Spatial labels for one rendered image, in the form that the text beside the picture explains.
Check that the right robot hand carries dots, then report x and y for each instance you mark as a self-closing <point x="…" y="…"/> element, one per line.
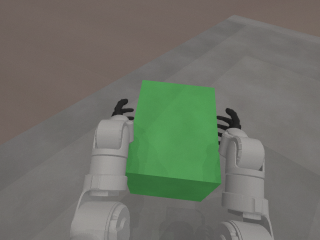
<point x="234" y="122"/>

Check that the left robot hand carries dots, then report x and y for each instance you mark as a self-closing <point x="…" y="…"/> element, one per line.
<point x="118" y="110"/>

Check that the robot right upper arm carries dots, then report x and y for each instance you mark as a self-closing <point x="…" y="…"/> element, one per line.
<point x="239" y="230"/>

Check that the carton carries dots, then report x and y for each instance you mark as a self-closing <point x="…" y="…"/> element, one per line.
<point x="175" y="149"/>

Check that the robot left forearm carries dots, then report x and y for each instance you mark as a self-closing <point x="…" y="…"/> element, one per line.
<point x="109" y="153"/>

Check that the robot left upper arm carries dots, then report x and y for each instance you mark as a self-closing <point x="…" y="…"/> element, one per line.
<point x="101" y="220"/>

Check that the robot right forearm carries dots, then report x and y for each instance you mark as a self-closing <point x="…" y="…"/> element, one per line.
<point x="244" y="179"/>

